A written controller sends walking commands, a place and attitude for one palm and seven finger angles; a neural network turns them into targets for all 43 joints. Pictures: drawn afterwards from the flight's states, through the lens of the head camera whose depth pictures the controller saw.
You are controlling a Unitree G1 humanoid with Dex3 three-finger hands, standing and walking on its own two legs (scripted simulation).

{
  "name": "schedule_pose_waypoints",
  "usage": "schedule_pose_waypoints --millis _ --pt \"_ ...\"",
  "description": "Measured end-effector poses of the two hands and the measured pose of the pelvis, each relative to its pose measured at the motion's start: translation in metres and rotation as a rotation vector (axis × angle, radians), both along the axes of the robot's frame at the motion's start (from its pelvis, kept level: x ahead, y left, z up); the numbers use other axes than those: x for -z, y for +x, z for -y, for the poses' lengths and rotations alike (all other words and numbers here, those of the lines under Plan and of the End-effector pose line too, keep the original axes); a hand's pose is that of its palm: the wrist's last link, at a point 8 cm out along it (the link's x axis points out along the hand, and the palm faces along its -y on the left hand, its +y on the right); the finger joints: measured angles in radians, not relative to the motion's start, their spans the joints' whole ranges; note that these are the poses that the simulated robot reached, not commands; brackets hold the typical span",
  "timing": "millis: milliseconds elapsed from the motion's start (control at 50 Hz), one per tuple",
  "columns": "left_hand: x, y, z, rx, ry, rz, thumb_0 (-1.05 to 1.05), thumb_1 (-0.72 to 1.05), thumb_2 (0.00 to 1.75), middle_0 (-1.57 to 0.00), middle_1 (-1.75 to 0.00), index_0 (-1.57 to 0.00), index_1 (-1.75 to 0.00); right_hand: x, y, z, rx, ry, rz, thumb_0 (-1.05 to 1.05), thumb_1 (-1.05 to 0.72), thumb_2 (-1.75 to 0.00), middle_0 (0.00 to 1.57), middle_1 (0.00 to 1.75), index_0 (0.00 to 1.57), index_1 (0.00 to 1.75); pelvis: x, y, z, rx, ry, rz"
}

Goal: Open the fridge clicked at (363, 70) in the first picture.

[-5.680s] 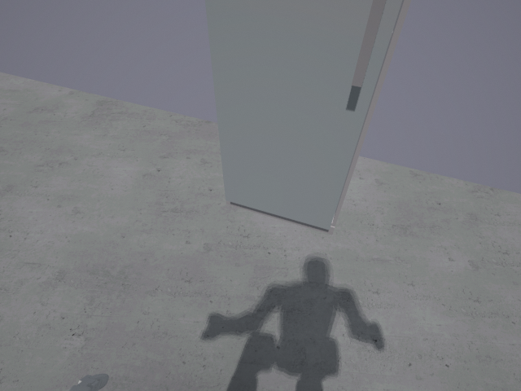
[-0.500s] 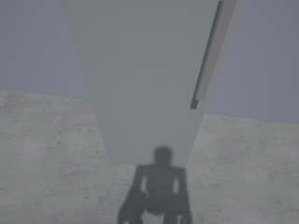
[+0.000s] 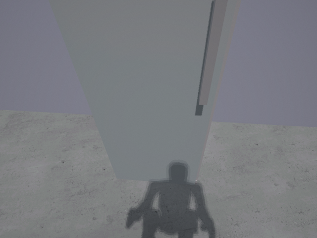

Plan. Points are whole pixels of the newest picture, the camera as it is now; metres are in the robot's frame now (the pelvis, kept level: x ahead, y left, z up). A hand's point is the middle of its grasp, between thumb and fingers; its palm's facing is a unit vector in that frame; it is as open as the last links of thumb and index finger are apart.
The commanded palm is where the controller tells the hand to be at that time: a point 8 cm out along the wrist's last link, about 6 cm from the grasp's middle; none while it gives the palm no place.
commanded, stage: look again from close up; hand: right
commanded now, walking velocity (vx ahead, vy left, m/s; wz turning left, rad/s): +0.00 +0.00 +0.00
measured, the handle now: (210, 48) +0.56 -0.12 +0.23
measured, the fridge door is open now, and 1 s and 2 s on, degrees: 0 0 0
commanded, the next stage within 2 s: none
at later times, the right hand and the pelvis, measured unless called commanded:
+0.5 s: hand out of the picture -0.02 -0.21 -0.17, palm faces +0.00 +0.98 -0.21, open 7.4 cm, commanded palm none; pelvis -0.01 -0.01 +0.01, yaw +0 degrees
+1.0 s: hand out of the picture -0.02 -0.19 -0.17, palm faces +0.00 +0.98 -0.19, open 7.4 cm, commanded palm none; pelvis -0.01 -0.01 +0.01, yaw +0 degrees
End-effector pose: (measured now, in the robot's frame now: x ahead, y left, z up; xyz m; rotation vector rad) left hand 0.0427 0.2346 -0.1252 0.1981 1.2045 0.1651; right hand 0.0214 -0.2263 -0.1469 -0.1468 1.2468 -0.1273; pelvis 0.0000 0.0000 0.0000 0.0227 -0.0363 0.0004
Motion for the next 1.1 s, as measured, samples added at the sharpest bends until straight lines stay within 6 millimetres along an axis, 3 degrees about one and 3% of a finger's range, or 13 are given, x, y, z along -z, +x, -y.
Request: schedule_pose_waypoints --millis 280,480,780,1100 --pt "-0.006 -0.013 -0.007 0.004 0.036 -0.049 0.00 0.90 0.90 -0.20 -0.30 -0.20 -0.30 -0.003 -0.024 0.026 0.001 -0.025 -0.064 0.00 -0.90 -0.90 0.20 0.30 0.20 0.30 -0.004 -0.006 0.010 0.006 0.003 -0.004" --pt "-0.006 -0.019 -0.007 0.003 0.040 -0.075 0.00 0.90 0.90 -0.20 -0.30 -0.20 -0.30 -0.005 -0.043 0.033 0.008 -0.033 -0.117 0.00 -0.90 -0.90 0.20 0.30 0.20 0.30 -0.005 -0.009 0.014 0.007 -0.001 -0.008" --pt "-0.002 -0.020 -0.001 -0.004 0.011 -0.087 0.00 0.90 0.90 -0.20 -0.30 -0.20 -0.30 -0.007 -0.052 0.023 0.013 -0.021 -0.146 0.00 -0.90 -0.90 0.20 0.30 0.20 0.30 -0.007 -0.009 0.013 0.004 -0.007 -0.013" --pt "0.001 -0.031 -0.002 -0.026 -0.010 -0.118 0.00 0.90 0.90 -0.20 -0.30 -0.20 -0.30 -0.006 -0.041 0.004 0.007 -0.002 -0.131 0.00 -0.90 -0.90 0.20 0.30 0.20 0.30 -0.008 -0.004 0.003 0.001 -0.009 -0.009"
